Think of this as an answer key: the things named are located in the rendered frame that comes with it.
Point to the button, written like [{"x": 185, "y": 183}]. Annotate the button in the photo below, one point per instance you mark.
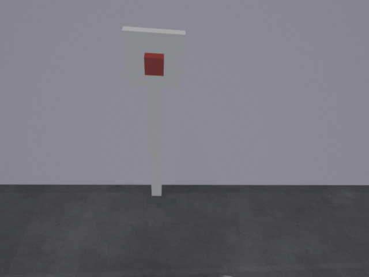
[{"x": 154, "y": 64}]

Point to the panel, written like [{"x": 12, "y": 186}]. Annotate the panel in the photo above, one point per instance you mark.
[{"x": 136, "y": 42}]

